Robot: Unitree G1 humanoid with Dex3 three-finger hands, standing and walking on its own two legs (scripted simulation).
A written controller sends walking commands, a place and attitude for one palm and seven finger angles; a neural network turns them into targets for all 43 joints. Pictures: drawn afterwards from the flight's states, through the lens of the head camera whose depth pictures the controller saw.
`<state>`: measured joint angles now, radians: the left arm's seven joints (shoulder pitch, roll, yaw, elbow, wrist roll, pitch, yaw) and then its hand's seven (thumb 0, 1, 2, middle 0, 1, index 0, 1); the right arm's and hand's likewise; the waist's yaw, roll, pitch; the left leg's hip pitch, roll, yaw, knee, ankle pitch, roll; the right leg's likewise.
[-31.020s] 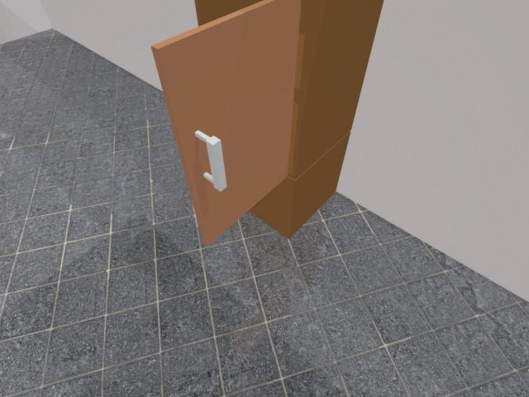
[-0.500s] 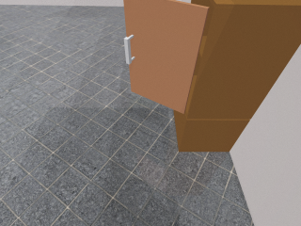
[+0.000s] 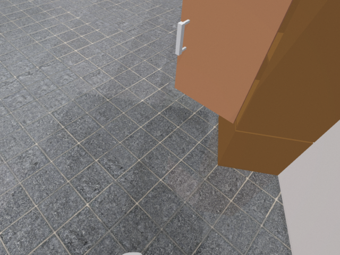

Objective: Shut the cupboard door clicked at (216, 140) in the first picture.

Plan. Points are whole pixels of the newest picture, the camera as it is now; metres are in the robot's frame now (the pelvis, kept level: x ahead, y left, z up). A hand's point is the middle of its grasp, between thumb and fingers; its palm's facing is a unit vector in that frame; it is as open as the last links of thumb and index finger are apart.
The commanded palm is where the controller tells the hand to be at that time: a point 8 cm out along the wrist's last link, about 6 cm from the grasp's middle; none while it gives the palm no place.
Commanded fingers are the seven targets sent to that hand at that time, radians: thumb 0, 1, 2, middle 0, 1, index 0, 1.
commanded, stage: walk to a spot facing it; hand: left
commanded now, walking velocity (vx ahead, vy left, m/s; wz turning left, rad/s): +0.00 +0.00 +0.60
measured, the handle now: (182, 37) +0.95 -0.02 +0.00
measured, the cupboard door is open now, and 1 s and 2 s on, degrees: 59 59 59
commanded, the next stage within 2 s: turn to face it in 1.96 s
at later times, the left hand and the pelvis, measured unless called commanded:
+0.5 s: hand out of the picture +0.04 +0.20 -0.15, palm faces +0.27 -0.91 -0.31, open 7.4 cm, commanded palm none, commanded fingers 0.00 0.90 0.90 -0.20 -0.30 -0.20 -0.30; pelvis -0.01 -0.04 +0.00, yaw +16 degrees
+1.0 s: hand out of the picture -0.08 +0.21 -0.17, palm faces +0.58 -0.78 -0.24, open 7.4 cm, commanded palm none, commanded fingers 0.00 0.90 0.90 -0.20 -0.30 -0.20 -0.30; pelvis +0.01 +0.00 +0.01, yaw +36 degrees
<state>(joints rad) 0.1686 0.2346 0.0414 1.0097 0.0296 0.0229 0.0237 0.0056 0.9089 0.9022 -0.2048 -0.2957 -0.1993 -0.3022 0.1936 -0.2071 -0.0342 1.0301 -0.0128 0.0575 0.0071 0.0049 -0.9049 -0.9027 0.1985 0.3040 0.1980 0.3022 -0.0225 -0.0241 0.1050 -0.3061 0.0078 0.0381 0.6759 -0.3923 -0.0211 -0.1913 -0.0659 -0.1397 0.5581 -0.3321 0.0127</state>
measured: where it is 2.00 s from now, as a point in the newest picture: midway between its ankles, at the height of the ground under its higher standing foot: (119, 233)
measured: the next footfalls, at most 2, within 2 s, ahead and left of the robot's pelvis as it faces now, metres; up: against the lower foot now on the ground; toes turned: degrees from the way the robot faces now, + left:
right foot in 0.46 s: +0.05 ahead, -0.15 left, +0.00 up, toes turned +17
left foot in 0.84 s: -0.03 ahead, +0.10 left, +0.00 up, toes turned +35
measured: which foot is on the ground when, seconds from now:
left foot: down 0.00-0.46, up 0.48-0.82, down 0.84-1.00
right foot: down 0.00-0.02, up 0.04-0.44, down 0.46-0.84, up 0.86-1.00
